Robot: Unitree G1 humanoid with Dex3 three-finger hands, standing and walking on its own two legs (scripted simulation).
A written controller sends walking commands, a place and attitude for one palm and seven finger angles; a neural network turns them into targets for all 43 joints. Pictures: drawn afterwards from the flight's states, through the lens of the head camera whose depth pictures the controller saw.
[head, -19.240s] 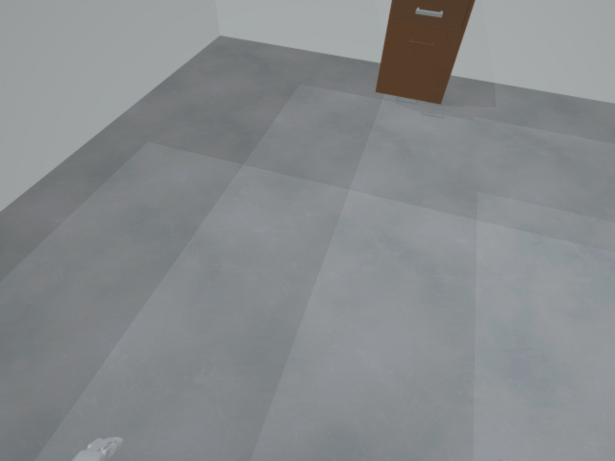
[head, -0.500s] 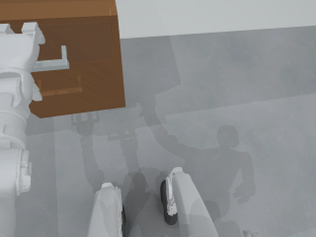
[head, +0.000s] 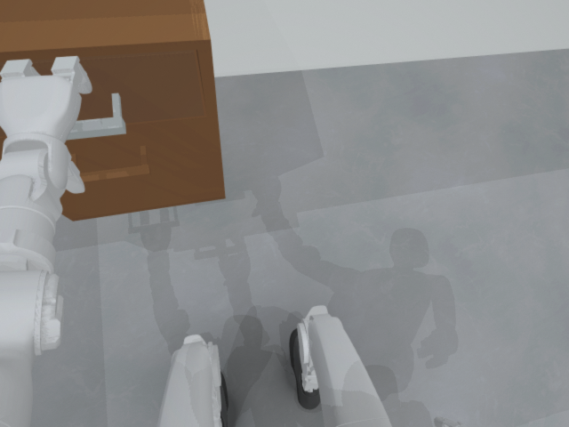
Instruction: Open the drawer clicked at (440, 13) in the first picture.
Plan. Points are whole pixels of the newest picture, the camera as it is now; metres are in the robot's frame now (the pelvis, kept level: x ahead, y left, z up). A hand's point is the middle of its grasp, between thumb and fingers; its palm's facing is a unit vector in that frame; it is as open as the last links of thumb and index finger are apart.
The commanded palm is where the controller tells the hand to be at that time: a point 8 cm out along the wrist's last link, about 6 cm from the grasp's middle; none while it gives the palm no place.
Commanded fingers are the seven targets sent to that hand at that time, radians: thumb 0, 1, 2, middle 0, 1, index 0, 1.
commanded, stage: move the hooked fingers above the handle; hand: left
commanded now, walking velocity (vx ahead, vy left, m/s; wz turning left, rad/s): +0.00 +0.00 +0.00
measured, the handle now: (71, 118) +0.58 +0.26 -0.08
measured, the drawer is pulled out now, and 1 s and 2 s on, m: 0.00 0.00 0.00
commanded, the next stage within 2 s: none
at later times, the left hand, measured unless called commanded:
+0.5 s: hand (68, 124) +0.53 +0.23 -0.03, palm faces -0.08 -0.05 -1.00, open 13.9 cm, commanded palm +0.52 +0.24 +0.02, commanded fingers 0.00 -0.50 0.30 -0.30 -1.20 -0.30 -1.20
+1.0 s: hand (62, 119) +0.53 +0.24 -0.01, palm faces -0.05 -0.05 -1.00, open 13.9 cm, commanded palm +0.52 +0.24 +0.02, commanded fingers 0.00 -0.50 0.30 -0.30 -1.20 -0.30 -1.20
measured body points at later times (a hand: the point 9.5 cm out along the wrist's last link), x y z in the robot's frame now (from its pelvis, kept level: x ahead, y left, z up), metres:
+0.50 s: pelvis +0.01 +0.00 +0.01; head +0.20 +0.02 +0.42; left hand +0.53 +0.23 +0.03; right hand +0.05 -0.28 -0.10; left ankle +0.01 +0.10 -0.58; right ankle +0.08 -0.14 -0.58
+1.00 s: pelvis +0.00 +0.00 +0.01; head +0.18 +0.02 +0.42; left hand +0.53 +0.24 +0.04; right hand +0.04 -0.28 -0.10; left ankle +0.01 +0.10 -0.58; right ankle +0.08 -0.14 -0.58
